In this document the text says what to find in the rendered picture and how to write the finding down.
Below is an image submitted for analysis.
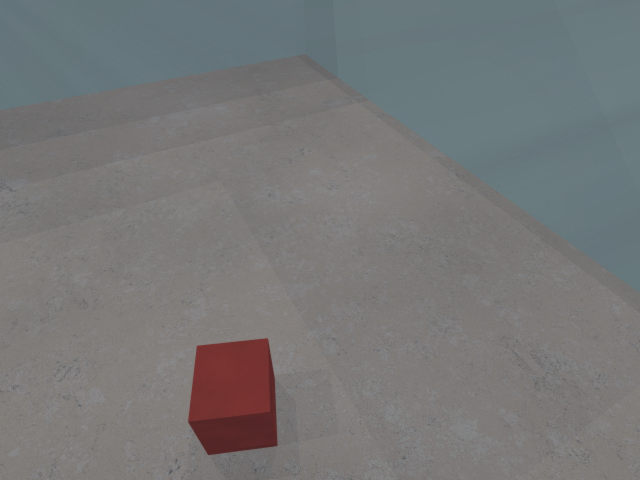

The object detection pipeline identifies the carton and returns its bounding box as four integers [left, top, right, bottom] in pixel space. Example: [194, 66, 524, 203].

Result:
[188, 338, 277, 455]

